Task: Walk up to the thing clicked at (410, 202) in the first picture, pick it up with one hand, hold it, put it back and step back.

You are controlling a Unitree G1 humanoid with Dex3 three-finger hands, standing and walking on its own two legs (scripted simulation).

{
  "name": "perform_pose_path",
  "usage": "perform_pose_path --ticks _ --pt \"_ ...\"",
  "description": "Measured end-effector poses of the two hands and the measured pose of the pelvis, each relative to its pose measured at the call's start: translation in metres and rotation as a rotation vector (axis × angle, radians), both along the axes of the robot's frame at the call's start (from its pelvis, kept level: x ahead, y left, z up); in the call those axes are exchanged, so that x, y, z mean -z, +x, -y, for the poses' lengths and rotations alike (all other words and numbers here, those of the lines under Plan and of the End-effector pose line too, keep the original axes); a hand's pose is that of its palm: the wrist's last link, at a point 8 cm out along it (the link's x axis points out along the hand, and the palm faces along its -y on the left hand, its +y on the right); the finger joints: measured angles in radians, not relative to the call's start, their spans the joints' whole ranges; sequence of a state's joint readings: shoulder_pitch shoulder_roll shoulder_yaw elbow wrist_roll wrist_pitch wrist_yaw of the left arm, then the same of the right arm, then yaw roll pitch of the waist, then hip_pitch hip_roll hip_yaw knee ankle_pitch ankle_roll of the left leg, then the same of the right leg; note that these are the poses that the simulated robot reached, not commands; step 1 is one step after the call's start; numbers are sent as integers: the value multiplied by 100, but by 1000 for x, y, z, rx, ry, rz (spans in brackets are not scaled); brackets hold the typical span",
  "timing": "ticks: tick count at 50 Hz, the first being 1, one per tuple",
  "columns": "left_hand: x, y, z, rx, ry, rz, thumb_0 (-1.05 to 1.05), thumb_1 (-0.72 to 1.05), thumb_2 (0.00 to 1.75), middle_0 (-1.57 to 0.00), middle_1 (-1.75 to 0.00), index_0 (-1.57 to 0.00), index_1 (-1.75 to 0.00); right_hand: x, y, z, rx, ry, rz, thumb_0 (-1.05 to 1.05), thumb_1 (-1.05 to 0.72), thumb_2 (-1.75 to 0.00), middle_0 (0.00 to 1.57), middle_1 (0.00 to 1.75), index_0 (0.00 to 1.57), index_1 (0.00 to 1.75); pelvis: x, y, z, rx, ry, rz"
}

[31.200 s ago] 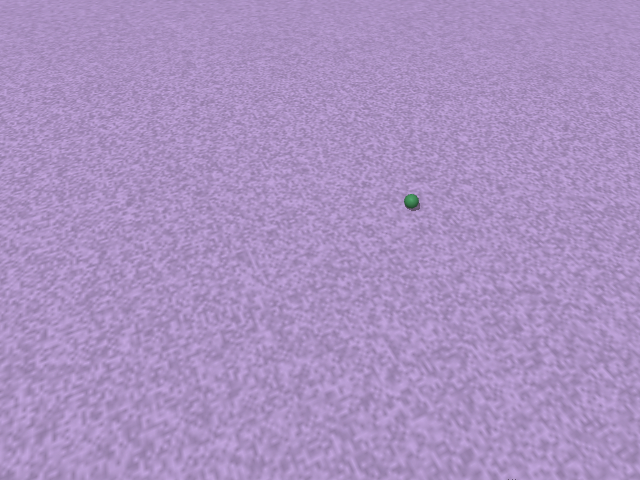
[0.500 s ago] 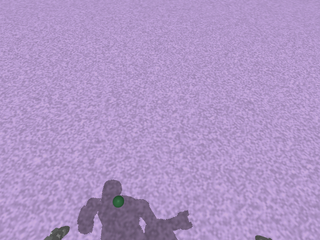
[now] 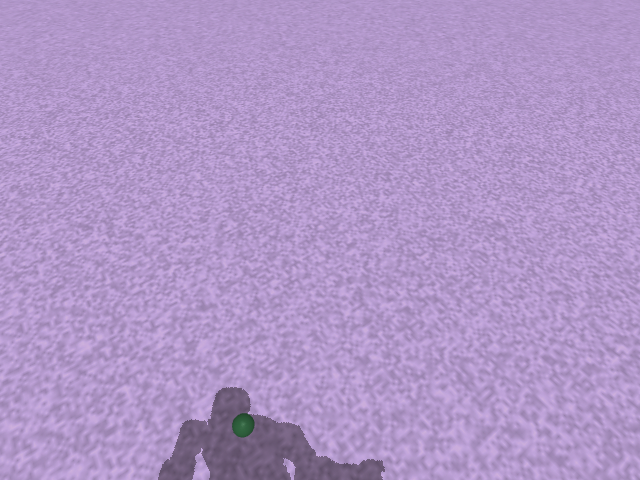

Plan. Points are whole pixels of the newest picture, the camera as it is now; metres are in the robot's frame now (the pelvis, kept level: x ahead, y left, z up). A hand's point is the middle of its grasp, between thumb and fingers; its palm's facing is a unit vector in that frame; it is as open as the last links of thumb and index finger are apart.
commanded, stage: stand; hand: left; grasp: from above
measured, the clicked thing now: (243, 425) +0.42 +0.24 -0.75
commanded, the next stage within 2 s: step back in 1.72 s
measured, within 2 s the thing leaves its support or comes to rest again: neither
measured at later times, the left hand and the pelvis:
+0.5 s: hand out of the picture +0.06 +0.23 -0.16, palm faces +0.01 -0.95 -0.33, open 7.4 cm; pelvis +0.00 -0.01 +0.00, yaw +0 degrees
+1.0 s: hand out of the picture +0.08 +0.23 -0.16, palm faces +0.00 -0.94 -0.33, open 7.4 cm; pelvis +0.01 -0.02 +0.00, yaw +0 degrees
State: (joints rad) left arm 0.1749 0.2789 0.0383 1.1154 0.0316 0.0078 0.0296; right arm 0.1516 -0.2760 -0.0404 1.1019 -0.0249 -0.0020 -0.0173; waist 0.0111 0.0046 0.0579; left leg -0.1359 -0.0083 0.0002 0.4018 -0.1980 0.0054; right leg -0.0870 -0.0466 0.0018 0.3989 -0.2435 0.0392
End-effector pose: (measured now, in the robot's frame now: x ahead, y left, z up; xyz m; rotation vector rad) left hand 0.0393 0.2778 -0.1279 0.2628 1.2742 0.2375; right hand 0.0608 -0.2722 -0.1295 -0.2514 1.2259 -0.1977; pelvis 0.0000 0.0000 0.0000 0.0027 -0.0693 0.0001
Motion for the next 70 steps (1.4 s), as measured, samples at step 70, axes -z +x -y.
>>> perform_pose_path --ticks 70 --pt "-12 46 8 57 13 44 0 90 90 -21 -30 -20 -30 -10 12 39 0 -30 -15 1 -90 -89 20 30 20 30 -4 11 20 9 -2 -24"
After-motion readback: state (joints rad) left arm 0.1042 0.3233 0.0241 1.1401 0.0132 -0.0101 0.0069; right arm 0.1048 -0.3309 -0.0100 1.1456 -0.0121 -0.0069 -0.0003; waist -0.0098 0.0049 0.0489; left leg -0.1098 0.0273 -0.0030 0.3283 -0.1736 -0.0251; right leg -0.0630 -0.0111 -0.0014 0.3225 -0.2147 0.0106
